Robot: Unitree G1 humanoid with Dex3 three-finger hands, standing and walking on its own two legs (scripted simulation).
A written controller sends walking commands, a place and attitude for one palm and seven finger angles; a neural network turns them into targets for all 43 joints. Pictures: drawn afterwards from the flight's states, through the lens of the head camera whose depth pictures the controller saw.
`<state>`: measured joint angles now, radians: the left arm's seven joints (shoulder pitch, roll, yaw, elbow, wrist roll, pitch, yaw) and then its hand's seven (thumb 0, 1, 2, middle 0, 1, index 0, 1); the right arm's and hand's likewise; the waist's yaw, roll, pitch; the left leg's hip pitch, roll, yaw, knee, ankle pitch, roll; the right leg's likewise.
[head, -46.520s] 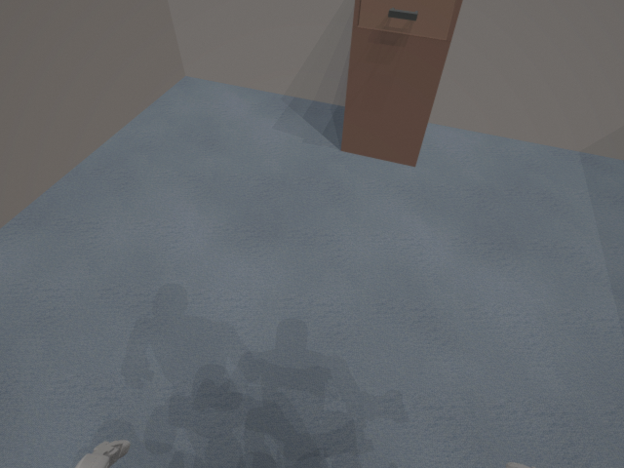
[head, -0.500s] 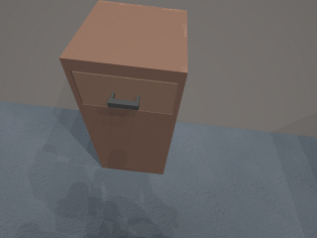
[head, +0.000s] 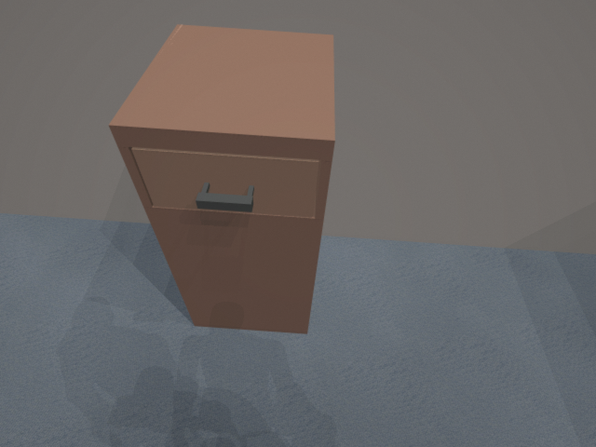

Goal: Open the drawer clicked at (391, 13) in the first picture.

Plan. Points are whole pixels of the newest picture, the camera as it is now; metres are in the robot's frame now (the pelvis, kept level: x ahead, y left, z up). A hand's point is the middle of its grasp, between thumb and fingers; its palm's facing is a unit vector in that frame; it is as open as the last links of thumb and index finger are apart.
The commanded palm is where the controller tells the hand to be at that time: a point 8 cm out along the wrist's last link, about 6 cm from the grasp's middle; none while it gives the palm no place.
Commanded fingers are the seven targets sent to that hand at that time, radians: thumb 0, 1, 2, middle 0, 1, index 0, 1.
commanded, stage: come to a stop and stand still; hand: left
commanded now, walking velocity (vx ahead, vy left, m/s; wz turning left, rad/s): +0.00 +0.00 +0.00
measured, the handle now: (227, 195) +0.57 +0.18 -0.05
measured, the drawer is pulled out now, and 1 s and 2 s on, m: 0.00 0.00 0.00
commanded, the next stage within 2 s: look again from close up in 0.10 s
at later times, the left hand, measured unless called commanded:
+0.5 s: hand out of the picture +0.02 +0.19 -0.18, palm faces +0.02 -0.97 -0.23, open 7.4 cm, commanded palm none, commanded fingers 0.00 0.90 0.90 -0.20 -0.30 -0.20 -0.30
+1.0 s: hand out of the picture +0.01 +0.17 -0.19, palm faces +0.01 -0.98 -0.19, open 7.4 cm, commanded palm none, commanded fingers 0.00 0.90 0.90 -0.20 -0.30 -0.20 -0.30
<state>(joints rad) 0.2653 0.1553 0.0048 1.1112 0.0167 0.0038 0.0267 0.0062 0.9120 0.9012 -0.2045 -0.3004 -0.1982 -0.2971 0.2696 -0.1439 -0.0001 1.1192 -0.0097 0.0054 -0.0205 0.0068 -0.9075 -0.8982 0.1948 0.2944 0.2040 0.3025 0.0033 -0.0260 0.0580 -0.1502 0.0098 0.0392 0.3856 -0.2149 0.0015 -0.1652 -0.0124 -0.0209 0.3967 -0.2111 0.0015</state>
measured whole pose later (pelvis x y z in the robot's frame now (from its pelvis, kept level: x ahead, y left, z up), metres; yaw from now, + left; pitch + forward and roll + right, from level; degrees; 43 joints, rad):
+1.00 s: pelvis +0.01 +0.00 -0.01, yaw +0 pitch +0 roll +0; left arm 0.29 0.14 -0.01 1.10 0.02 -0.03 0.05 0.01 0.91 0.90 -0.21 -0.30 -0.20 -0.30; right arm 0.27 -0.17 0.01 1.05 0.00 -0.01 -0.02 0.01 -0.91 -0.90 0.19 0.29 0.20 0.30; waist -0.01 0.00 0.04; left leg -0.21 0.02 0.03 0.53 -0.31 0.00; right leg -0.22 -0.01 -0.03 0.52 -0.29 0.00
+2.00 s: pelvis -0.01 +0.01 -0.01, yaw +0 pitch -1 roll +0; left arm 0.34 0.11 0.00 1.10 0.02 -0.01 0.03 0.00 0.90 0.90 -0.20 -0.30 -0.20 -0.30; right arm 0.31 -0.13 0.01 1.11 -0.01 -0.01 -0.02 0.01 -0.91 -0.90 0.19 0.29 0.20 0.30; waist 0.01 -0.02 0.02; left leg -0.20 0.00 0.04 0.47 -0.25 0.02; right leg -0.21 -0.03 -0.02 0.47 -0.24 0.01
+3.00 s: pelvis +0.08 +0.00 +0.00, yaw +0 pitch +1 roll +0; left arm 0.37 0.10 0.02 1.08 0.02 0.00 0.05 0.00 0.90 0.90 -0.20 -0.30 -0.20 -0.30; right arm 0.29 -0.13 -0.01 1.09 0.00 -0.02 -0.06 0.02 -0.93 -0.90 0.20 0.29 0.20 0.30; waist 0.02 -0.04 0.04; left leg -0.15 0.02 0.09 0.53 -0.28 0.02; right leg -0.18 -0.03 -0.05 0.57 -0.28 0.00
